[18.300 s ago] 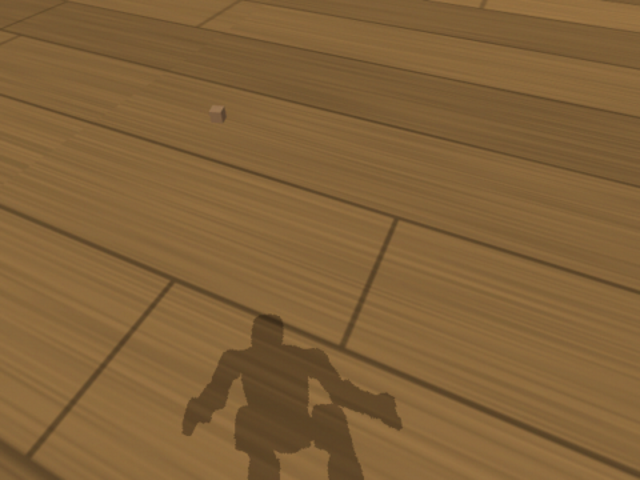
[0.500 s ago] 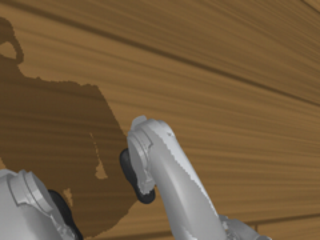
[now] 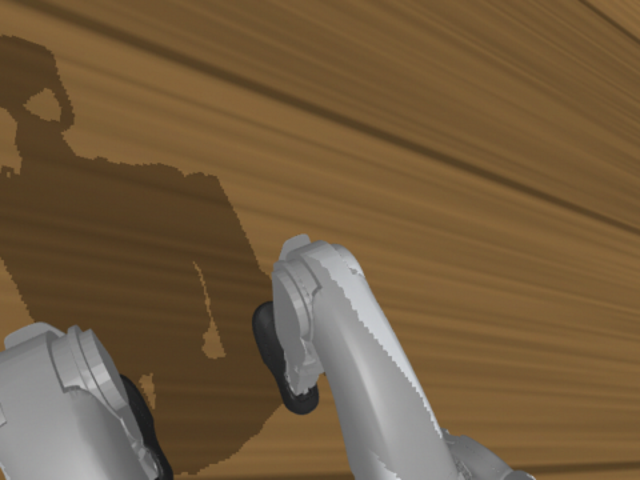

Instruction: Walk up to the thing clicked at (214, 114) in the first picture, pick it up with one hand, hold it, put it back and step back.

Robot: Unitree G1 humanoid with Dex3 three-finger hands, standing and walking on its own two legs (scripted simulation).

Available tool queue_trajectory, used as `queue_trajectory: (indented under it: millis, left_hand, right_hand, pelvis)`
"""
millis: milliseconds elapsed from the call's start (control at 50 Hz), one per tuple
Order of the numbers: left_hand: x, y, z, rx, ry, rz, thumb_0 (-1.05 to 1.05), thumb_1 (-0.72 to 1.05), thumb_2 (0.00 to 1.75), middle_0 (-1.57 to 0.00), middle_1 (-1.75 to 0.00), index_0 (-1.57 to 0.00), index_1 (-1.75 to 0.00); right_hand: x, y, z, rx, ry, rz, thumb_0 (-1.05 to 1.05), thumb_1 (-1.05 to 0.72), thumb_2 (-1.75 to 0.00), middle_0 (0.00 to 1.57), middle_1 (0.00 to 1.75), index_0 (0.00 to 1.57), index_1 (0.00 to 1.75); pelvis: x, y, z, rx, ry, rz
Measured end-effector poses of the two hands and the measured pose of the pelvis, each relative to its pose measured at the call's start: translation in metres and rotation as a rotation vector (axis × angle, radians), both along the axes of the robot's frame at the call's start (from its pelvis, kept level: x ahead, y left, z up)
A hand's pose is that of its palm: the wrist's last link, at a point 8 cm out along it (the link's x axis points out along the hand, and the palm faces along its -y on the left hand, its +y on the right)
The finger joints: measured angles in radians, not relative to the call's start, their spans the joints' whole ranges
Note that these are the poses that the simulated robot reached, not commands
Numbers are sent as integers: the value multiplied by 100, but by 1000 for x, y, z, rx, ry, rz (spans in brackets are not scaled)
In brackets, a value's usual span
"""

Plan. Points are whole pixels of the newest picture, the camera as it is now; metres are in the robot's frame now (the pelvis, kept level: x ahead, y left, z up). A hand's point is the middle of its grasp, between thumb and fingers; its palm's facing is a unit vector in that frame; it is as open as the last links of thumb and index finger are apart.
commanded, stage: close in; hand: left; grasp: from above
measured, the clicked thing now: out of the picture +0.47 +0.35 -0.31
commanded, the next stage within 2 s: rest palm in 0.36 s
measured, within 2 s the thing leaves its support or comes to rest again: neither
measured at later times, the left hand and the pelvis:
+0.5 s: hand out of the picture +0.46 +0.33 -0.23, palm faces +0.04 -0.46 -0.89, open 14.1 cm; pelvis +0.00 +0.00 -0.01, yaw -1 degrees
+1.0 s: hand out of the picture +0.46 +0.32 -0.25, palm faces +0.04 -0.47 -0.88, open 14.1 cm; pelvis +0.00 +0.00 -0.01, yaw -2 degrees
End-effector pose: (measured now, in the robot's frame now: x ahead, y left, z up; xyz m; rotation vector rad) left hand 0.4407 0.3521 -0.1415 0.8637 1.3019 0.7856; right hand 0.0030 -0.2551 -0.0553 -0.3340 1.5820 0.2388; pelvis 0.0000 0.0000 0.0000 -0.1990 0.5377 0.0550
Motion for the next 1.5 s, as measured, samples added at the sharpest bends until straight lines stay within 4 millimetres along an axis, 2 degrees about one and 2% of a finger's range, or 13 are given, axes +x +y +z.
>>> queue_trajectory:
  millis: [200,440,800,1080,1500]
  left_hand:
    - [9,-9,-4,33,-12,18,0,-54,103,-10,-96,-7,-99]
    - [11,-15,-26,18,-14,43,0,-53,103,-10,-97,-7,-100]
    - [8,-11,-39,19,4,34,0,-51,103,-11,-93,-7,-97]
    - [15,-23,-58,11,-9,31,0,-50,103,-11,-93,-8,-96]
    - [13,-16,-67,11,-4,24,0,-48,103,-12,-93,-8,-97]
  right_hand:
    - [-10,-9,3,-9,41,26,0,-92,-90,20,30,20,30]
    - [-26,-7,12,-14,101,12,0,-92,-90,20,30,20,30]
    - [-10,2,8,2,64,55,0,-92,-90,20,30,20,30]
    - [-14,-2,10,5,98,79,0,-92,-90,20,30,20,30]
    - [-9,9,12,0,78,87,0,-92,-90,20,30,20,30]
  pelvis:
    - [-2,-1,-2,-3,-18,-3]
    - [-2,1,-6,-15,-28,-11]
    - [0,4,-10,-30,-36,-9]
    - [1,3,-15,-34,-44,-15]
    - [2,6,-16,-50,-38,-25]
